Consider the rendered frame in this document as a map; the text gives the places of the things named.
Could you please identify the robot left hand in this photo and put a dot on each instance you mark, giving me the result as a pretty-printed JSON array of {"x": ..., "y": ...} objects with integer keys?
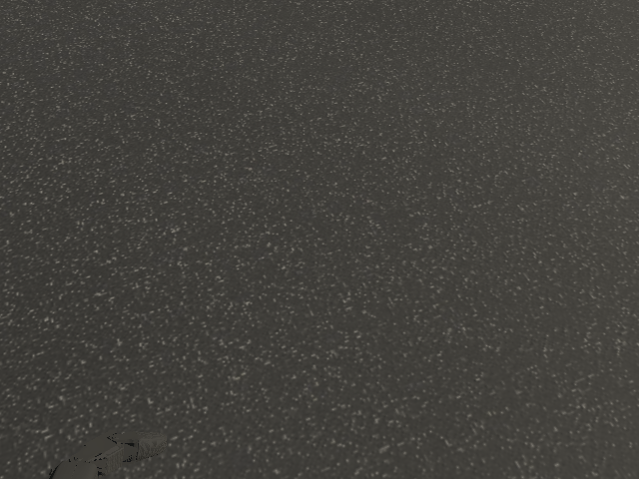
[{"x": 109, "y": 451}]

